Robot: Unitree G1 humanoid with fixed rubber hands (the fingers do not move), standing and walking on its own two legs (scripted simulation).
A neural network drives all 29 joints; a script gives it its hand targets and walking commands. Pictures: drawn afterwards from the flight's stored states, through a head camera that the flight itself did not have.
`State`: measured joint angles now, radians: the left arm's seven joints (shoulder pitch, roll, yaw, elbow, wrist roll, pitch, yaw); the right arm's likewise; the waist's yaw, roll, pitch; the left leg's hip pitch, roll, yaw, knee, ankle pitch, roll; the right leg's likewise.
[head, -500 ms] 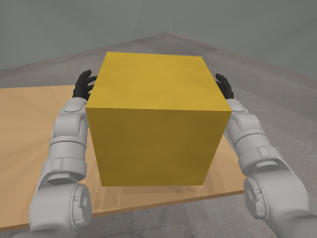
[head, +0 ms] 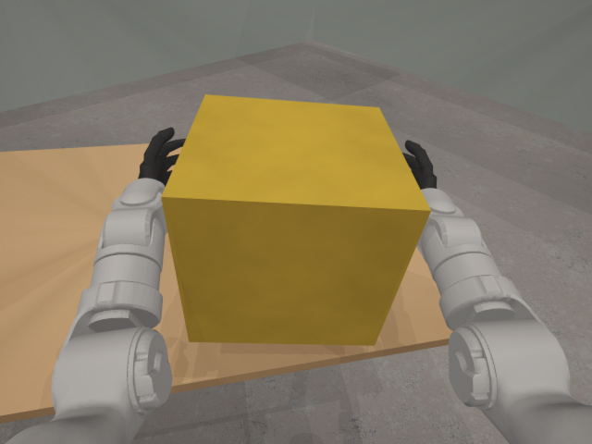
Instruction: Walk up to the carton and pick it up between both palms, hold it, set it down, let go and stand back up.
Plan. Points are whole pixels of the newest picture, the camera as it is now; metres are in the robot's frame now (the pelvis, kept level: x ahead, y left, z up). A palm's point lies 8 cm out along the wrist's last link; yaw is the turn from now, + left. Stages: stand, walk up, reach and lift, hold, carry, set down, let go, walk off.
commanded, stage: set down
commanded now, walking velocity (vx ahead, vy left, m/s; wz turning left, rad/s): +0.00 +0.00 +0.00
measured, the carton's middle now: (289, 218) +0.41 +0.03 +0.13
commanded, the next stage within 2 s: none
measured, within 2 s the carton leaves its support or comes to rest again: rests again in 1.16 s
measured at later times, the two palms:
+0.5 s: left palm (152, 192) +0.42 +0.22 +0.16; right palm (401, 208) +0.43 -0.14 +0.14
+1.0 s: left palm (158, 209) +0.41 +0.22 +0.14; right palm (404, 218) +0.42 -0.14 +0.13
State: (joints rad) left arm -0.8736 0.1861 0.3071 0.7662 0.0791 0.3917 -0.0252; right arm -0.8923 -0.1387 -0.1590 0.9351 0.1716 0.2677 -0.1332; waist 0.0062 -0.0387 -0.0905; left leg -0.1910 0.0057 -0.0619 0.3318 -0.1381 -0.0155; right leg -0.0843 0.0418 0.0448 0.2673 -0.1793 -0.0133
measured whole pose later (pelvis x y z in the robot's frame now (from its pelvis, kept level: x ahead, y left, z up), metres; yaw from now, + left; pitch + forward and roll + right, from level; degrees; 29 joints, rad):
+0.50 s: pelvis +0.01 +0.00 +0.00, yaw +1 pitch +3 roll -1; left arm -0.88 0.20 0.30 0.84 0.08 0.27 -0.05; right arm -0.83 -0.06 -0.31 0.90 -0.01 0.17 -0.08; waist 0.02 -0.04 -0.10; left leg -0.26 0.00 -0.07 0.34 -0.15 -0.01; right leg -0.14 0.03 0.02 0.27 -0.19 -0.01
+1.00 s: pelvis +0.01 +0.00 +0.00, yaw +0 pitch +3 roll +0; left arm -0.81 0.15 0.38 0.82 0.14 0.19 -0.09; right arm -0.78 -0.03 -0.36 0.84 -0.12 0.12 -0.04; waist 0.04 -0.03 -0.06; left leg -0.23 0.00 -0.03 0.31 -0.13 -0.01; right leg -0.15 0.02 0.03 0.30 -0.20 -0.01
